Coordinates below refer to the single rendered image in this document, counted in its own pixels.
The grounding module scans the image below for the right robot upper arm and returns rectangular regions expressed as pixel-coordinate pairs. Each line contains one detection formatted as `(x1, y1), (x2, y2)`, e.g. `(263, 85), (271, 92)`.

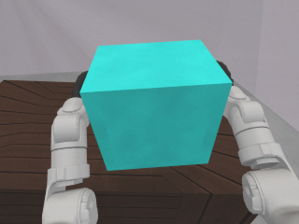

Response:
(242, 167), (299, 224)

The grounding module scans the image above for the left robot hand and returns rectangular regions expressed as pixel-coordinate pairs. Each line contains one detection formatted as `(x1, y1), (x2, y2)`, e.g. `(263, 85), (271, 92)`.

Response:
(71, 71), (89, 98)

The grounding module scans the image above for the right robot hand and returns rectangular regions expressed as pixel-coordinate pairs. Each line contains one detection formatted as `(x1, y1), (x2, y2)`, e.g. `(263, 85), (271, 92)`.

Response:
(216, 60), (234, 86)

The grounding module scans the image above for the robot right forearm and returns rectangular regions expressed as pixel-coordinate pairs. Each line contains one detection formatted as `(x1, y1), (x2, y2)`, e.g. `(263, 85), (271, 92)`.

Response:
(222, 86), (299, 184)

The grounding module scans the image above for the robot left forearm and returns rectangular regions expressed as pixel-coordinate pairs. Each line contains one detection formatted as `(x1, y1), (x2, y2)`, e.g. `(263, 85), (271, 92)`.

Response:
(42, 97), (90, 224)

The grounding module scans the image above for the carton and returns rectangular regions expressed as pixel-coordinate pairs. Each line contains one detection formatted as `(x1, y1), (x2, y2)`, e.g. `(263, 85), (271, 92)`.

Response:
(79, 39), (233, 171)

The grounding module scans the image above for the left robot upper arm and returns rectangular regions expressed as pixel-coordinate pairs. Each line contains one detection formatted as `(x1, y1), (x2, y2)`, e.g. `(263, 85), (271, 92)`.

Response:
(43, 188), (98, 224)

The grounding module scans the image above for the pedestal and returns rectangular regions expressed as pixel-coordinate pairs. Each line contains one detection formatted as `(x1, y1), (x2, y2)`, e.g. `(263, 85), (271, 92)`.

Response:
(0, 79), (261, 224)

